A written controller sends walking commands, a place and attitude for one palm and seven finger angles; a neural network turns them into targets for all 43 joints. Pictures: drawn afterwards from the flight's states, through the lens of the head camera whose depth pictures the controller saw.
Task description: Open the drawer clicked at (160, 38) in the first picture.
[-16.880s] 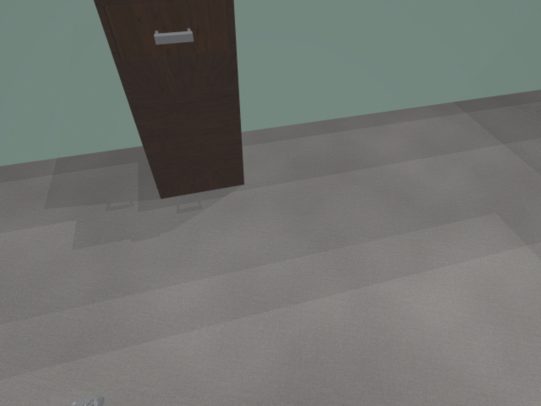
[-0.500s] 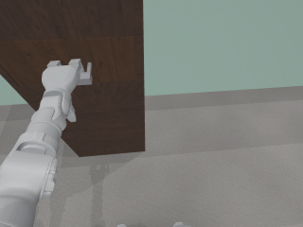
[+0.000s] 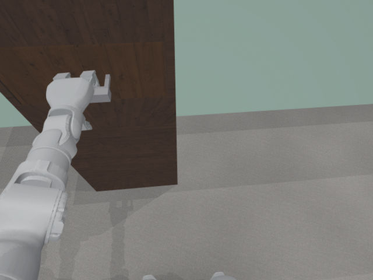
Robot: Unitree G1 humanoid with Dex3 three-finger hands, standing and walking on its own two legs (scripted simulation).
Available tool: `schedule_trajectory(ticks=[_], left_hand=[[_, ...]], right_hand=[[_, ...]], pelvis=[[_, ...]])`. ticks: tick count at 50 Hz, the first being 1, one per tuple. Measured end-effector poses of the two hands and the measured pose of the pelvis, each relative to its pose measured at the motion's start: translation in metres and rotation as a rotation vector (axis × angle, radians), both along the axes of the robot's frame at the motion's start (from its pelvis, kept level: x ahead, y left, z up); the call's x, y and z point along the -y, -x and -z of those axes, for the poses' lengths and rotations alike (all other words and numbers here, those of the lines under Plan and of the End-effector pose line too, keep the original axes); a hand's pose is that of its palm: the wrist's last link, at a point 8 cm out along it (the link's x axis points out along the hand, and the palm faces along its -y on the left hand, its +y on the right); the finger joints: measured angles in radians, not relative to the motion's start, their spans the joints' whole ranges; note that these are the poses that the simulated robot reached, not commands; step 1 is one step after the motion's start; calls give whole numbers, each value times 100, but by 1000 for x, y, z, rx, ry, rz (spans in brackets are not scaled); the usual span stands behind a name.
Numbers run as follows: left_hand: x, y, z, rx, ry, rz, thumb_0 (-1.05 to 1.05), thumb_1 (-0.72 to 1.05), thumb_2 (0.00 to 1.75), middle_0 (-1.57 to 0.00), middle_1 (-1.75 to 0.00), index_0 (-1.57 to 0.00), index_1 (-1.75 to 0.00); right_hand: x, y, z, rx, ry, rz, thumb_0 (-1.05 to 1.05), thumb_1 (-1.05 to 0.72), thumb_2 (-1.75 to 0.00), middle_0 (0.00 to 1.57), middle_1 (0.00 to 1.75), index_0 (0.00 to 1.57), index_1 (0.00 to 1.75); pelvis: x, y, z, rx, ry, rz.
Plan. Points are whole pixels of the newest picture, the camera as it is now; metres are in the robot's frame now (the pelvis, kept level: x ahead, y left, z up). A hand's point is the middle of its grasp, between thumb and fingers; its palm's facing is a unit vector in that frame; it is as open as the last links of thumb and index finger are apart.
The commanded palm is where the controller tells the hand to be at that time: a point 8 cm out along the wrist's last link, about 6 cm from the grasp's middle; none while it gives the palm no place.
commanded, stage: close the thumb around the handle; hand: left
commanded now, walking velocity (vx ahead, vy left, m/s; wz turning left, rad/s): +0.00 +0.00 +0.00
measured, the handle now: (83, 87) +0.55 +0.21 +0.06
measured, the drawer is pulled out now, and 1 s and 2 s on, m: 0.00 0.02 0.16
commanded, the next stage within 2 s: pull the drawer open in 0.36 s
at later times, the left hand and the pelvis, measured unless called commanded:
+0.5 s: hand (82, 110) +0.50 +0.22 +0.04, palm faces -0.06 -0.02 -1.00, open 5.8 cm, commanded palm +0.48 +0.21 +0.09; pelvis +0.00 +0.00 +0.00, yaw +0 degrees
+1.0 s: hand (81, 118) +0.47 +0.21 +0.04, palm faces -0.03 -0.04 -1.00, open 5.8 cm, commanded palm +0.46 +0.21 +0.09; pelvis +0.03 +0.00 +0.01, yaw +0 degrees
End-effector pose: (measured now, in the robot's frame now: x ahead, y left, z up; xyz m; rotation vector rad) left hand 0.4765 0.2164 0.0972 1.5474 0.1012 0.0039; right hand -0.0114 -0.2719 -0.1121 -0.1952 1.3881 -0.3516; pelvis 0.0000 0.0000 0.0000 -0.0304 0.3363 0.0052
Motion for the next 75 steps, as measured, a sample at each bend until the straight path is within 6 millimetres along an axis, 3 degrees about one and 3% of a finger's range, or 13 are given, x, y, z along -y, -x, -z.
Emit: schedule_trajectory(ticks=[13, 37, 42, 48, 57, 62, 68, 75], left_hand=[[1, -1, 1, 8, 1, 2, 0, 66, 80, -39, -133, -40, -133], [1, 4, 3, 10, 8, 7, 0, 69, 78, -31, -135, -39, -135], [1, 11, 4, 20, 17, 10, 1, 70, 78, -29, -135, -38, -135], [1, 24, 5, 34, 20, 12, 1, 70, 79, -28, -135, -38, -135], [1, 22, 3, 10, -8, 7, 0, 67, 81, -34, -135, -39, -135], [2, 21, 2, 1, -8, 5, 0, 67, 80, -35, -135, -40, -135], [1, 25, 3, 8, 4, 5, 0, 68, 79, -32, -135, -39, -135], [1, 49, 5, 42, 31, 12, 2, 70, 78, -28, -135, -39, -135]], right_hand=[[-3, -8, 2, 9, -13, -5, 0, -90, -90, 20, 30, 21, 30], [-6, -18, 2, 13, -33, 9, 0, -90, -90, 20, 30, 21, 30], [-8, -33, 1, 31, -48, 6, 0, -90, -90, 20, 30, 21, 30], [-10, -64, 2, 84, -67, -24, 0, -90, -90, 20, 30, 20, 30], [-7, -97, 3, 147, -50, -92, 0, -90, -90, 20, 30, 21, 30], [-3, -90, 2, 153, -43, -88, 0, -90, -90, 20, 30, 21, 30], [1, -65, 2, 112, -42, -49, 0, -90, -90, 20, 30, 21, 30], [1, -50, -1, 89, -62, 0, 0, -90, -90, 20, 30, 20, 30]], pelvis=[[-1, -3, 0, -3, 1, 0], [-3, -13, -3, 9, -2, 17], [-4, -20, -6, 19, -3, 21], [-4, -27, -8, 38, -5, 14], [1, -22, -6, 42, -9, -12], [4, -17, -5, 41, -11, -11], [6, -15, -6, 39, -12, 6], [4, -21, -11, 61, -13, 30]])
